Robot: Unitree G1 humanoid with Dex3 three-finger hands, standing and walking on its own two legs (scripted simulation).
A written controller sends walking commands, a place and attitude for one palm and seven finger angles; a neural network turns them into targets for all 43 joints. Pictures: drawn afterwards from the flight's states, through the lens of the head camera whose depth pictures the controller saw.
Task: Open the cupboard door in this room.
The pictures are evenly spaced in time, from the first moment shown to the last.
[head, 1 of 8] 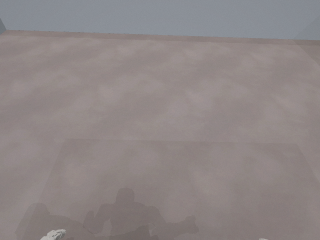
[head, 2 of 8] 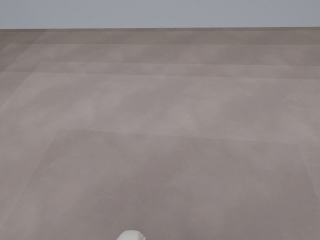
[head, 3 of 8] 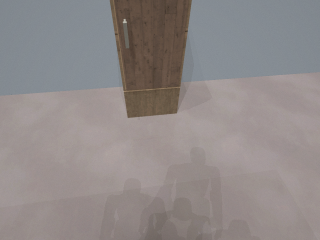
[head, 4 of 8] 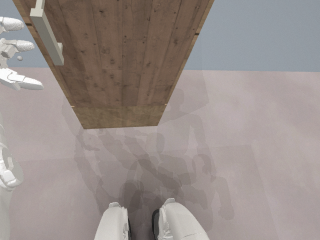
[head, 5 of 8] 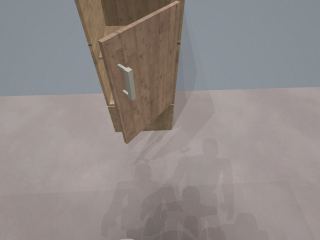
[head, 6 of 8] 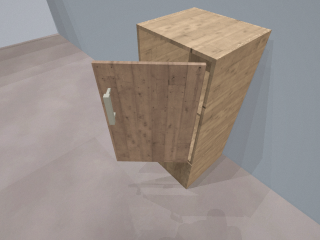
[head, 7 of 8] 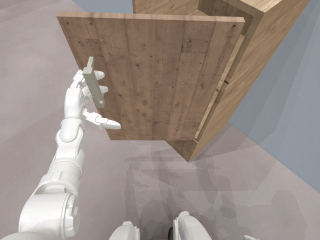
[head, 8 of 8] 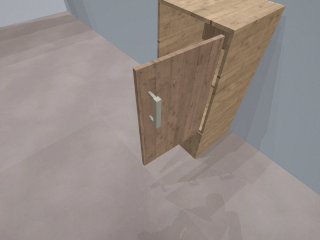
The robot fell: no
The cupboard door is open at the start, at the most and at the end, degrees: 0 89 85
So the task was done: yes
